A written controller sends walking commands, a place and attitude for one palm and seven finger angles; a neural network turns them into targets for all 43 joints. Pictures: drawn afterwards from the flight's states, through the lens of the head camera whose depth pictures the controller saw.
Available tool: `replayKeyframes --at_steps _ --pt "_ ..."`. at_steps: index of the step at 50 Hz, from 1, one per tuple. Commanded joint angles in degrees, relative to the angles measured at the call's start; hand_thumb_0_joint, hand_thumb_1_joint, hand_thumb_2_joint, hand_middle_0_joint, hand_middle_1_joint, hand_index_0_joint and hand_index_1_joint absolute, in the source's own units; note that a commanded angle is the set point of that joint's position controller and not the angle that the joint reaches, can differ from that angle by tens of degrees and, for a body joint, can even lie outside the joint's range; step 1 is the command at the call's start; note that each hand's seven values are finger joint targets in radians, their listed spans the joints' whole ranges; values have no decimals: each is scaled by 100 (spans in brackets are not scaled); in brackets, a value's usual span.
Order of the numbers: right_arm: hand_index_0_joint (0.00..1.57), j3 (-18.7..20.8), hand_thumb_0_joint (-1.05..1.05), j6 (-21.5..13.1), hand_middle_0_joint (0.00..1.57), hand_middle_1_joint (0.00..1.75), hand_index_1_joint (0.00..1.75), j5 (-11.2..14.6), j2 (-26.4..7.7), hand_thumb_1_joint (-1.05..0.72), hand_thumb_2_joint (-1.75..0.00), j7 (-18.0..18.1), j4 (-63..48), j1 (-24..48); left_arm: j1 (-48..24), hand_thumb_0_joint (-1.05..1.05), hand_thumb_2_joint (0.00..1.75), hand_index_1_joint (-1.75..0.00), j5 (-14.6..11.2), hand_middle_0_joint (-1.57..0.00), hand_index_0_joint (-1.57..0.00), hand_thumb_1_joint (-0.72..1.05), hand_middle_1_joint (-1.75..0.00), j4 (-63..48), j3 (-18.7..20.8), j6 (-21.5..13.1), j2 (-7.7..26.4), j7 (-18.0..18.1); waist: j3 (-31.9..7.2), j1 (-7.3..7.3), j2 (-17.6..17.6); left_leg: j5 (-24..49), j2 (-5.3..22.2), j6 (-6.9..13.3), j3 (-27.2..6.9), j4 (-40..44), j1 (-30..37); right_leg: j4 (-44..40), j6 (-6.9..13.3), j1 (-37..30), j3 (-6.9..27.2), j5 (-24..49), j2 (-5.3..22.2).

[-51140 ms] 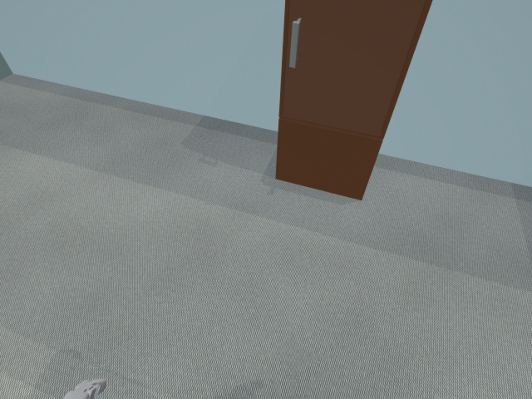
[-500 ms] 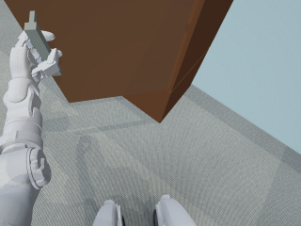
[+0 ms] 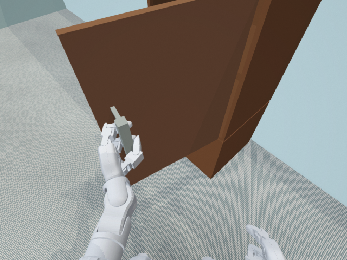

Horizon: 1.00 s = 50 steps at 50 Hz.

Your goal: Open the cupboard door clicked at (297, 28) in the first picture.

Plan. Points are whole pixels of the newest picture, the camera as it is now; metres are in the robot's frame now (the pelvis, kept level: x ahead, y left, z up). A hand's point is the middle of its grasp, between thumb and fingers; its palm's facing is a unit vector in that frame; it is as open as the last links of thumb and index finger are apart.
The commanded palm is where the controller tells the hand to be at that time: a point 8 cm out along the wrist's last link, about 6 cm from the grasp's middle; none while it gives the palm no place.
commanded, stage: pull the door open along its arc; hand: left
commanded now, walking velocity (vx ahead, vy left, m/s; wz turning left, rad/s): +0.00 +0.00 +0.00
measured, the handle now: (123, 135) +0.40 +0.14 +0.05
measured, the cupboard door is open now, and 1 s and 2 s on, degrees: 78 84 86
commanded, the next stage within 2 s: open thumb and fingers to let go in 0.12 s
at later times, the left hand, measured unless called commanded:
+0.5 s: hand (149, 162) +0.33 +0.07 +0.05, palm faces +0.42 -0.91 -0.02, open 7.7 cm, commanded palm +0.28 +0.11 +0.05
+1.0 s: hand (151, 162) +0.32 +0.06 +0.05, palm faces +0.38 -0.92 +0.00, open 15.1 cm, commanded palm +0.28 +0.11 +0.05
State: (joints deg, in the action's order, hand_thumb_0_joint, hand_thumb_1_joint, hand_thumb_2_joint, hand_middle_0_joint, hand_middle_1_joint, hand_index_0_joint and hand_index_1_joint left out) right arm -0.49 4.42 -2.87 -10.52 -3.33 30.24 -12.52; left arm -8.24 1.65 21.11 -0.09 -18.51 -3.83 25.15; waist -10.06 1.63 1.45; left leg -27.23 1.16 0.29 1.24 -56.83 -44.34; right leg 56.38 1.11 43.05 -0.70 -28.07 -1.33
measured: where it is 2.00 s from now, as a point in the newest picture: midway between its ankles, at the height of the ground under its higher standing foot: outside the picture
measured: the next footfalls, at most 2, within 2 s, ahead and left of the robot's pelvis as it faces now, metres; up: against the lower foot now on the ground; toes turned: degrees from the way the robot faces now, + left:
none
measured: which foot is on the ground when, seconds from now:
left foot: down 0.00-1.00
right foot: down 0.00-1.00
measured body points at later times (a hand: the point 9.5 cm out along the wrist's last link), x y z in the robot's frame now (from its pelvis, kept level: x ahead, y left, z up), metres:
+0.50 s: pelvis -0.01 -0.04 +0.00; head +0.04 -0.06 +0.45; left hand +0.30 +0.12 +0.05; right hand +0.14 -0.26 -0.13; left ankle +0.00 +0.11 -0.68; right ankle -0.01 -0.11 -0.68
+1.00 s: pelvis -0.02 -0.01 -0.01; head +0.03 -0.02 +0.44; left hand +0.30 +0.11 +0.05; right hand +0.15 -0.23 -0.12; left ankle +0.00 +0.11 -0.68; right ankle -0.01 -0.11 -0.68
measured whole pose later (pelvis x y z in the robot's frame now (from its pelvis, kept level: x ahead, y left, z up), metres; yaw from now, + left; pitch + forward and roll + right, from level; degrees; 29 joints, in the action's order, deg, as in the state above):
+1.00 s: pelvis -0.02 -0.01 -0.01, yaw +2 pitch +13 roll +0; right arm 0.7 0.6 -4.8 -10.1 -0.4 35.6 -11.2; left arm -10.2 5.0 25.4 -7.6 -20.0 -6.7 33.9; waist -8.9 0.7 2.1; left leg -25.9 0.2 -0.7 -1.1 -58.5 -46.1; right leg 59.0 2.3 44.2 -3.1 -28.2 -0.4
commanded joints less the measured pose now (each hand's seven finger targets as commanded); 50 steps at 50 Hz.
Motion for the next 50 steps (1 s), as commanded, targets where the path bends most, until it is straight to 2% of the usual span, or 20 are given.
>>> replayKeyframes --at_steps 1,2,6,10,11,15,18,19,21,23,31,32,33,34,37,38,41,47,48,50 --pt "20 293 0 -147 20 30 30 -39 -654 -90 -90 164 -660 151 -191 0 90 -135 126 -40 -40 90 -135 -1372 417 -300 597 600 -1172 -287 -661 1542 -158 -27 -38 717 681 -888 10 -1452 -27 2188 76" --pt "20 280 0 -162 20 30 30 -44 -628 -90 -90 182 -660 230 -76 0 90 -135 151 -40 -40 90 -135 -1390 282 -301 495 600 -1085 -279 -584 1468 -165 -26 -31 722 698 -927 16 -1409 -11 2122 86" --pt "20 248 0 -253 20 30 30 -113 -546 -90 -90 246 -522 383 -651 0 90 -135 285 -40 -40 90 -135 -1323 -233 -389 118 701 -859 -77 -394 1209 -185 -2 -72 599 663 -1012 -19 -1095 98 1878 169" --pt "20 266 0 -407 20 30 30 -185 -532 -90 -90 271 -374 445 -1150 0 90 -135 395 -40 -40 90 -135 -1123 -721 -454 -288 754 -968 134 -648 1052 -199 15 -133 418 575 -1043 -95 -934 224 1864 254" --pt "20 272 0 -445 20 30 30 -201 -523 -90 -90 278 -308 461 -1545 0 90 -135 445 -40 -40 90 -135 -1144 -922 -476 -450 776 -1055 241 -555 1038 -198 23 -143 348 594 -1022 -109 -840 261 1879 278" --pt "20 319 0 -454 20 30 30 -198 -525 -90 -90 341 -268 389 -1297 0 78 -132 439 -38 -38 62 -132 -1064 -559 -498 -26 715 -1592 28 -622 1213 -239 1 -143 314 459 -965 -148 -1349 443 2422 380" --pt "20 333 0 -469 20 30 30 -170 -537 -90 -90 382 -255 341 -1296 0 69 -130 306 -36 -36 41 -130 -1163 -565 -470 -28 591 -1702 40 -777 1301 -244 2 -154 332 437 -997 -184 -1596 498 2747 415" --pt "20 330 0 -486 20 30 30 -161 -527 -90 -90 391 -250 365 -1288 0 66 -129 236 -36 -36 34 -129 -1181 -564 -468 -56 553 -1696 32 -727 1285 -249 -1 -139 333 432 -1028 -215 -1617 538 2827 446" --pt "20 320 0 -512 20 30 30 -135 -540 -90 -90 399 -231 337 -1177 0 60 -127 94 -35 -35 20 -127 -1114 -573 -455 -131 471 -1530 38 -930 1210 -256 -11 -164 382 373 -1113 -250 -1669 554 2816 468" --pt "20 322 0 -538 20 30 30 -125 -570 -90 -90 423 -212 340 -1276 0 54 -126 23 -34 -34 6 -126 -1157 -468 -499 -14 435 -1474 41 -994 1177 -258 -5 -190 389 328 -1174 -247 -1688 607 2701 475" --pt "20 362 0 -647 20 30 30 -143 -580 -90 -90 359 -115 313 -1391 0 30 -120 198 -30 -30 -50 -120 -920 -473 -752 -4 519 -1290 55 -836 992 -245 13 -170 382 386 -1123 -179 -1215 471 2038 418" --pt "20 366 0 -654 20 30 30 -152 -582 -90 -90 350 -123 317 -1383 0 30 -120 204 -30 -30 -50 -120 -920 -539 -757 -86 524 -1296 52 -728 1016 -258 22 -143 383 430 -1112 -164 -1181 437 2032 398" --pt "20 371 0 -646 20 30 30 -148 -604 -90 -90 345 -147 287 -1347 0 30 -120 219 -30 -30 -50 -120 -934 -460 -747 11 547 -1358 9 -733 1067 -255 28 -158 400 444 -1075 -120 -1209 380 1990 360" --pt "20 365 0 -642 20 30 30 -144 -581 -90 -90 338 -158 329 -1366 0 30 -115 249 -29 -29 -50 -115 -917 -535 -736 -67 565 -1376 -8 -558 1106 -253 24 -128 409 511 -1026 -99 -1145 341 1994 344" --pt "20 369 0 -662 20 30 30 -143 -579 -90 -90 303 -197 341 -1483 0 30 -100 277 -27 -27 -50 -100 -961 -754 -692 -311 658 -1392 24 -430 1141 -236 33 -111 435 683 -953 -35 -950 148 1789 245" --pt "20 368 0 -657 20 30 30 -152 -603 -90 -90 309 -191 295 -1539 0 30 -95 306 -26 -26 -50 -95 -874 -690 -653 -235 700 -1340 63 -619 1144 -227 41 -148 440 648 -944 -23 -937 93 1727 217" --pt "20 373 0 -659 20 30 30 -161 -586 -90 -90 300 -208 334 -1677 0 30 -80 365 -23 -23 -50 -80 -897 -860 -623 -437 796 -1357 75 -564 1189 -203 36 -151 446 742 -874 -4 -794 14 1666 176" --pt "20 351 0 -626 20 30 30 -200 -567 -90 -90 316 -217 361 -1799 0 30 -50 456 -18 -18 -50 -50 -827 -720 -507 -346 964 -1512 31 -611 1244 -200 30 -149 441 726 -799 16 -825 -34 1661 139" --pt "20 352 0 -613 20 30 30 -199 -579 -90 -90 320 -244 357 -1701 0 30 -45 488 -18 -18 -50 -45 -852 -682 -484 -296 972 -1520 -27 -562 1286 -197 23 -175 454 694 -771 48 -873 -45 1654 128" --pt "20 340 0 -608 20 30 30 -197 -552 -90 -90 307 -228 389 -1814 0 30 -35 522 -16 -16 -50 -35 -841 -850 -454 -480 984 -1462 32 -467 1259 -180 20 -162 454 768 -754 51 -726 -91 1579 117"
